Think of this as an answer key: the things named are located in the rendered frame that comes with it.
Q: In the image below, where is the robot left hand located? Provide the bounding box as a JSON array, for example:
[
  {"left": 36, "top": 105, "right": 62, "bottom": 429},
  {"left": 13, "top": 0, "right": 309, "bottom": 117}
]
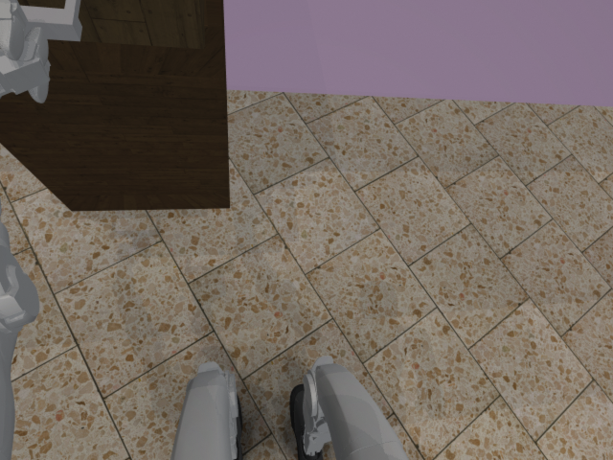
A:
[{"left": 0, "top": 0, "right": 51, "bottom": 104}]

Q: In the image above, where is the left robot upper arm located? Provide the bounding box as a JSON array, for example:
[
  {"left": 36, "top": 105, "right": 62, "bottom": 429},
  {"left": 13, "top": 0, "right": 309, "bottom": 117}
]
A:
[{"left": 0, "top": 245, "right": 39, "bottom": 460}]

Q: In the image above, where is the right robot shin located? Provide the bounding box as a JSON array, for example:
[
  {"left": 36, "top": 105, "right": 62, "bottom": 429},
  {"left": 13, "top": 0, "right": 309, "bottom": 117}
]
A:
[{"left": 303, "top": 356, "right": 333, "bottom": 455}]

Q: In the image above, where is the right robot thigh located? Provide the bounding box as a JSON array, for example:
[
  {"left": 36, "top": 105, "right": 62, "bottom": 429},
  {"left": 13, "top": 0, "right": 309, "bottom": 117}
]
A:
[{"left": 303, "top": 363, "right": 409, "bottom": 460}]

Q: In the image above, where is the handle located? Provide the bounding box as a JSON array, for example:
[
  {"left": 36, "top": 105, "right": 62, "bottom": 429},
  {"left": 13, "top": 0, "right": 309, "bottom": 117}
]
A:
[{"left": 20, "top": 0, "right": 82, "bottom": 41}]

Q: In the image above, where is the cabinet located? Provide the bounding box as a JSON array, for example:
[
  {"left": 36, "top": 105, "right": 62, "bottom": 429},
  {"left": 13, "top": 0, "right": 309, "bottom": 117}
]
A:
[{"left": 0, "top": 0, "right": 230, "bottom": 211}]

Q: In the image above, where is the drawer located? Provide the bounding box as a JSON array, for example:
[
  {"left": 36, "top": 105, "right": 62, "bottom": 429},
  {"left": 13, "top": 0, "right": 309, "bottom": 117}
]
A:
[{"left": 17, "top": 0, "right": 205, "bottom": 49}]

